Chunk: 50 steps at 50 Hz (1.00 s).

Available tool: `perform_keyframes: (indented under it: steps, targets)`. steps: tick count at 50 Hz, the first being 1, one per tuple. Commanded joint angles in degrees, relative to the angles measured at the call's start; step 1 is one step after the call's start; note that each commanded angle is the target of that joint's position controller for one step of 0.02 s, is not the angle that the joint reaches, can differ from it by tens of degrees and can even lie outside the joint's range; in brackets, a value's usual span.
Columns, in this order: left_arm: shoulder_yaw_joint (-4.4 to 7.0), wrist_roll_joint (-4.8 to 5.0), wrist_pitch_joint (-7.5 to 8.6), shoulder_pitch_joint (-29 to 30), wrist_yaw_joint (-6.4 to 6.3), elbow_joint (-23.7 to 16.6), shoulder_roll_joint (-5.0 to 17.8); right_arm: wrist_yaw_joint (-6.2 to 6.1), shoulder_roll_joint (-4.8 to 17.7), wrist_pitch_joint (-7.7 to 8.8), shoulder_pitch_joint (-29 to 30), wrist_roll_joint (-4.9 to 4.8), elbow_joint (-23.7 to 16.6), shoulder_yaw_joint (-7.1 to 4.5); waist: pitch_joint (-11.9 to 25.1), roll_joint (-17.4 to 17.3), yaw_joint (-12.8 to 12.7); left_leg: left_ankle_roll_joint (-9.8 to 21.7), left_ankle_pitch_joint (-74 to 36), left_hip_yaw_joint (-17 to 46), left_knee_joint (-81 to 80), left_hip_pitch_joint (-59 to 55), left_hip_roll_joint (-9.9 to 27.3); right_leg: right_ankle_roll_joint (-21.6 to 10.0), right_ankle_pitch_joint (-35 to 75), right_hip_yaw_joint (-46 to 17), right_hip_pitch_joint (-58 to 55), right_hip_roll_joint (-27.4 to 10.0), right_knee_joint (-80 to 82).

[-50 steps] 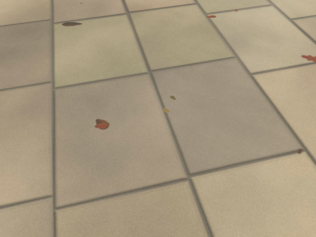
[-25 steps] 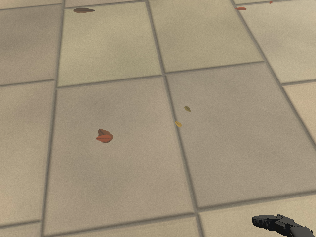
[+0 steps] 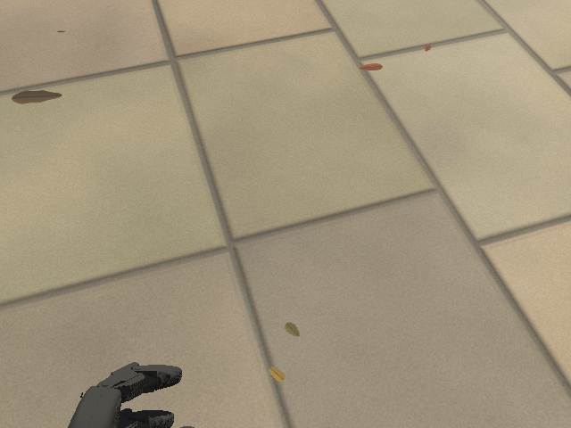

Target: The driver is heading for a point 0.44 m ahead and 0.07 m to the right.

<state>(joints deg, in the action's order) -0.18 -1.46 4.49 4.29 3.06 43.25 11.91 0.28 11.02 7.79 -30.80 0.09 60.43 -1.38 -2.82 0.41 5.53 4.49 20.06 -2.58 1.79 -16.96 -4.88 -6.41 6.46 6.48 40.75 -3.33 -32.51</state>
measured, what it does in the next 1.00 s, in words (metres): walks ahead: right foot, then left foot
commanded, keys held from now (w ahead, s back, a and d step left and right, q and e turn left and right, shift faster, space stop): w+shift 0.20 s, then shift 0.80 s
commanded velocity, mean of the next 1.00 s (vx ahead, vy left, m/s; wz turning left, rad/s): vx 0.43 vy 0.00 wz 0.00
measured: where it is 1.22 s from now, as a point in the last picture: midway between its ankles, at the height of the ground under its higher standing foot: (288, 356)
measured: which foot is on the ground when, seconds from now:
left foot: down 0.00-0.04, up 0.06-0.44, down 0.46-1.00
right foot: up 0.00-0.04, down 0.06-0.46, up 0.48-0.86, down 0.88-1.00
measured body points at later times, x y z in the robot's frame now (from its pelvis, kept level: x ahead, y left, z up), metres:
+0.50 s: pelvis +0.47 +0.00 +0.00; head +0.51 +0.01 +0.44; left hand +0.39 +0.25 -0.15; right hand +0.65 -0.22 -0.12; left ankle +0.63 +0.06 -0.72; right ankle +0.26 -0.08 -0.68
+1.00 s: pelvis +0.57 -0.01 +0.02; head +0.57 -0.02 +0.47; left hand +0.60 +0.21 -0.13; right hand +0.60 -0.25 -0.13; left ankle +0.63 +0.06 -0.72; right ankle +0.58 -0.14 -0.72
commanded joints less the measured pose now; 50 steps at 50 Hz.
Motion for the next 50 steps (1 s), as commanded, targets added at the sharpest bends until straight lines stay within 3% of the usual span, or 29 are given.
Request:
perform_keyframes:
  steps: [1,2,3,4,5,6,7,8,10,14,16,19,21,22,23,24,25,26,27,28,29,31,33,36,40,43,45,46,50]
  targets:
    - [2.76,0.15,0.4,-11.45,-1.49,0.08,8.8,-1.67,14.1,-0.75,1.19,1.77,-2.42,-2.52,5.47,-7.94,-11.21,2.46,-80.32,0.92,20.65,7.45,15.16,-2.43,-6.9,1.45,-24.65,7.59,0.91]
    - [3.89,0.22,0.19,-22.92,-2.45,3.68,10.75,-2.13,15.18,-1.71,3.32,2.25,-2.74,-2.96,10.98,-8.33,-16.77,2.66,-78.19,0.26,34.88,9.52,15.28,-3.34,-10.14,0.64,-35.27,7.62,2.03]
    - [5.28,-0.56,-0.23,-33.47,-3.55,6.53,13.63,-2.15,13.98,-2.05,5.49,2.54,-3.47,-2.95,15.2,-7.6,-21.38,2.96,-65.34,-0.29,52.41,19.14,12.97,-4.83,-17.62,-3.78,-47.96,2.65,0.39]
    - [6.8,-2.74,-0.1,-35.02,-3.9,6.85,19.28,-0.57,2.28,-1.72,-2.04,0.7,-5.85,-0.71,22.12,10.83,-13.08,1.39,-7.78,0.86,78.89,43.25,3.82,-11.54,-26.07,-30.72,-67.02,-16.31,-0.14]
    - [6.78,-1.37,-0.32,-33.68,-2.43,7.03,15.8,-0.43,6.07,-0.51,-1.37,-1.65,-6.39,-1.17,27.79,10.27,-13.63,2.3,5.05,8.64,88.17,54.18,-0.17,-14.63,-37.41,-53.72,-70.43,-19.32,13.12]
    - [6.3,-1.08,0.16,-26.89,-2.13,7.07,12.69,-0.95,8.1,-0.31,7.39,-1.42,-8.97,-1.55,14.74,4.81,-11.57,3.22,-2.19,8.44,86.11,59.67,4.85,-11.85,-36.01,-44.3,-60.65,-16.3,16.73]
    - [5.43,-0.87,0.74,-24.23,-1.83,7.55,8.71,-0.72,8.15,-0.22,11.65,-0.65,-10.08,-1.44,8.76,-1.17,-10.43,3.37,-5.53,7.91,81.97,58.65,6.79,-10.35,-29.88,-36.64,-51.04,-14.49,18.05]
    - [4.8,-1.25,1.2,-23.2,-1.88,8.47,6.38,-0.3,6.7,-0.63,13.0,0.02,-10.35,-1.19,4.63,-3.42,-8.18,3.31,-6.26,8.35,79.1,56.38,8.44,-8.71,-25.43,-30.53,-43.26,-12.05,19.34]
    - [3.61,-0.59,1.92,-23.93,-2.4,10.63,3.67,1.12,3.77,-2.58,11.99,1.86,-11.02,-0.5,1.68,-1.3,-3.98,1.94,-6.15,8.42,74.46,51.67,10.42,-6.32,-25.04,-23.23,-32.71,-8.4,22.55]
    - [3.17,1.18,3.98,-26.34,-2.03,12.69,5.84,1.66,3.37,-3.28,20.54,2.73,-15.13,0.32,-5.51,0.18,-2.57,-1.84,-10.44,1.19,57.98,52.47,10.34,-5.05,22.87,-8.81,-25.94,-4.28,23.59]
    - [2.9,1.7,4.09,-25.54,-1.86,12.67,5.69,2.23,2.09,-2.24,24.41,2.0,-16.05,1.42,-5.09,1.2,-3.63,-2.08,-21.99,-3.53,39.9,42.83,7.4,-2.52,25.24,-2.13,-22.15,1.16,22.7]
    - [3.24,2.5,4.2,-30.41,-2.14,14.3,8.65,1.82,3.35,-1.97,25.84,1.39,-15.47,1.51,-1.31,3.92,-5.97,-0.61,-34.44,-5.33,30.07,35.54,3.21,-0.93,27.15,-4.12,-29.95,-1.22,21.43]
    - [3.52,2.17,3.42,-29.3,-3.06,14.31,9.98,0.77,6.73,-1.78,20.0,2.46,-13.37,0.47,2.36,5.75,-3.27,1.18,-31.82,-4.02,28.37,30.75,0.94,0.88,32.9,-4.92,-36.12,-2.47,13.21]
    - [3.68,1.95,2.72,-27.49,-3.58,14.05,10.51,0.32,8.35,-1.3,11.87,2.77,-10.41,-0.27,5.78,6.19,0.51,2.07,-32.14,-2.34,26.94,24.53,0.71,1.78,32.21,-4.64,-37.59,-2.12,4.28]
    - [3.71,2.39,2.05,-26.2,-4.13,13.8,10.58,0.04,9.53,-0.65,5.05,3.39,-7.74,-0.81,7.82,5.5,3.98,2.84,-38.29,-0.11,22.71,19.21,3.88,2.74,24.65,-3.66,-36.76,-0.63,-6.92]
    - [3.65,2.69,1.38,-28.73,-4.55,13.13,9.07,-0.22,13.63,-0.26,0.92,3.97,-6.37,-1.75,11.96,-0.9,3.8,4.3,-67.86,6.34,26.87,12.17,13.74,3.56,-0.73,-1.03,-31.87,4.37,-25.12]
    - [1.83,5.23,0.23,-46.46,-4.56,15.61,-0.46,0.41,15.4,-0.4,1.46,3.48,-6.6,-2.02,26.18,-14.53,-4.48,15.83,-100.57,25.23,35.33,-6.96,31.71,4.8,-46.6,-7.12,-18.17,10.94,-48.9]
    - [2.42,4.29,-0.48,-45.2,-5.12,16.62,4.16,0.77,12.68,-1.31,4.38,0.46,-8.67,-2.01,31.91,-5.48,-2.91,17.01,-91.95,28.41,31.05,-5.12,30.38,4.51,-41.84,-14.38,-16.15,9.17,-50.29]
    - [2.89,2.98,-0.72,-37.84,-4.93,14.92,5.97,0.24,9.53,-1.74,11.17,-0.36,-9.85,-1.28,22.45,-3.49,-3.97,15.73,-76.96,23.43,25.92,4.63,26.92,5.09,-36.97,-13.13,-13.88,6.35,-46.43]
    - [3.06,1.04,-1.14,-27.6,-4.44,12.77,6.87,-0.21,5.73,-2.42,15.46,-0.23,-9.32,0.02,11.94,1.52,-4.7,10.2,-62.58,17.92,20.12,16.51,20.17,4.65,-34.35,-10.31,-14.69,4.66,-38.93]
    - [3.0,0.72,-1.85,-30.19,-4.13,13.01,5.02,-0.75,4.2,-1.86,15.33,0.21,-8.91,0.74,9.76,-3.0,-6.33,11.65,-70.36,16.77,20.41,20.15,22.19,5.22,-32.72,-12.44,-16.56,3.6,-35.87]
    - [2.36,-0.51,-4.12,-32.1,-4.08,14.72,2.37,-1.13,3.48,-1.71,13.4,-0.19,-6.88,1.26,8.02,-4.16,-7.89,11.07,-66.25,12.65,17.32,29.63,19.78,6.6,-31.37,-11.78,-24.35,2.92,-30.25]
    - [2.09,-0.03,-4.83,-31.11,-4.16,15.07,1.51,-0.89,5.25,-1.32,14.65,1.04,-6.95,1.03,9.16,-3.14,-9.12,9.65,-64.51,9.44,16.74,31.57,17.54,7.07,-30.46,-9.71,-26.96,3.56,-23.84]
    - [1.81,0.55,-5.39,-26.87,-4.58,14.95,1.8,-0.52,6.36,-1.96,13.82,1.46,-5.91,0.91,10.13,-5.26,-8.61,7.13,-55.09,6.72,16.09,32.42,15.38,6.75,-25.63,-7.85,-29.1,3.27,-13.27]
    - [1.37,0.31,-6.48,-21.98,-4.9,15.11,2.37,-0.91,6.86,-4.35,14.09,1.16,-5.54,0.53,6.34,-6.79,-6.95,5.97,-15.15,10.41,11.09,37.43,15.09,6.19,-24.08,-6.81,-30.71,2.35,-6.07]
    - [0.86,-0.24,-5.68,-21.66,-5.19,15.96,2.45,-1.39,6.21,-5.95,13.53,0.85,-5.07,0.47,0.84,-3.93,-7.07,2.5,4.95,12.93,10.31,42.45,13.74,4.75,-19.26,-7.9,-34.57,1.22,7.08]
    - [1.13,-0.11,-4.48,-21.28,-5.36,16.29,5.76,-1.32,4.41,-6.44,9.24,0.0,-4.38,0.38,-1.85,2.75,-3.55,-0.6,2.13,9.81,12.46,40.77,8.72,2.59,-20.75,-15.54,-30.03,-4.67,12.18]
    - [0.76,0.54,-4.09,-20.89,-5.03,16.97,3.73,-1.29,4.01,-6.76,9.44,-0.05,-3.31,0.42,-2.38,4.93,-3.82,-1.04,-3.18,7.39,14.66,33.29,7.18,2.48,-26.13,-16.09,-22.7,-4.73,15.08]
    - [0.43,1.19,-3.04,-20.75,-5.23,17.66,2.61,-1.25,4.56,-6.84,10.02,0.58,-2.12,0.05,-0.66,3.45,-3.34,-0.68,-9.15,8.26,16.51,26.17,8.79,4.2,-24.26,-13.98,-21.55,-2.49,16.92]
